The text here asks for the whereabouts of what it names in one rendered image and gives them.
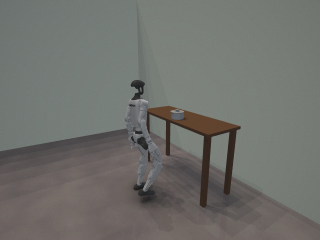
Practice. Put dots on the table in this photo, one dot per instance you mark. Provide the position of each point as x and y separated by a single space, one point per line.
207 127

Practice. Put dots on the right robot forearm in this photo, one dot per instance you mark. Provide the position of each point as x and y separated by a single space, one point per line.
145 132

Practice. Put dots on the humanoid robot torso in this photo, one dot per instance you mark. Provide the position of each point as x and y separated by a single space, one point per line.
134 115

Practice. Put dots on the right robot thigh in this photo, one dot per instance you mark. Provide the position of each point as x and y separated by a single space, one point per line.
145 146

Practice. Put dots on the left robot upper arm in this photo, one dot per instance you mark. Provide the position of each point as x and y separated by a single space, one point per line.
127 115

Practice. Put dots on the lid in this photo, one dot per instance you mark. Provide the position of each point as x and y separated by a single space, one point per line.
177 112

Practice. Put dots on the left robot forearm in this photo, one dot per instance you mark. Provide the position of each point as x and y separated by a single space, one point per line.
129 128

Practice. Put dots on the pot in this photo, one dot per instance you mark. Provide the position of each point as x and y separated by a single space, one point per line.
177 116

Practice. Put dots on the robot left hand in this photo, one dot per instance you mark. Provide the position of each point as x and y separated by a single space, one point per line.
130 143

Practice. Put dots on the robot right hand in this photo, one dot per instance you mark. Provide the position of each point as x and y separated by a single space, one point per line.
151 148

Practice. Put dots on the right robot upper arm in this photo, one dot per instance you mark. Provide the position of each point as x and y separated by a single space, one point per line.
142 111

